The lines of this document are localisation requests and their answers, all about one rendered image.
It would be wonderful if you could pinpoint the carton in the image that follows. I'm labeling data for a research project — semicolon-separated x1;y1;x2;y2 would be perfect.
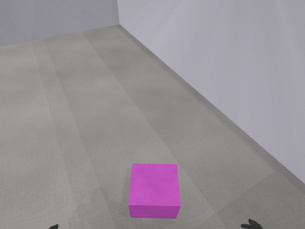
128;163;181;219

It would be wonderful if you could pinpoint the robot right hand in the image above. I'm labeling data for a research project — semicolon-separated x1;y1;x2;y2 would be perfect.
240;219;263;229

